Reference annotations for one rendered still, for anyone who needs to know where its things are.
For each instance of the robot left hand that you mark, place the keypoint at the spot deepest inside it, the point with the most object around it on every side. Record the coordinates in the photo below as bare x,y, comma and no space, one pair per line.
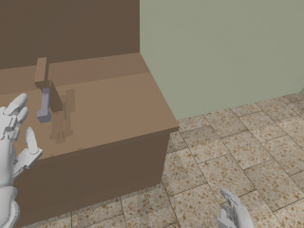
11,119

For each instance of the robot right hand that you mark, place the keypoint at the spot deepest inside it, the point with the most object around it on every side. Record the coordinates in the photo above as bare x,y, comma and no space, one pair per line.
238,217

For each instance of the counter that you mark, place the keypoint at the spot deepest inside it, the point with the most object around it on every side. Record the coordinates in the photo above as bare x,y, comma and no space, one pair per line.
110,124

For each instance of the tap lever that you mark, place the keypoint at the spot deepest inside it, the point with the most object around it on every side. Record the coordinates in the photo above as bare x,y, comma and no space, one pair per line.
44,115

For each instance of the robot left forearm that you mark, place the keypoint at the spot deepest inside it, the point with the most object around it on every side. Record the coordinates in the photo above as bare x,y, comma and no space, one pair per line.
9,208

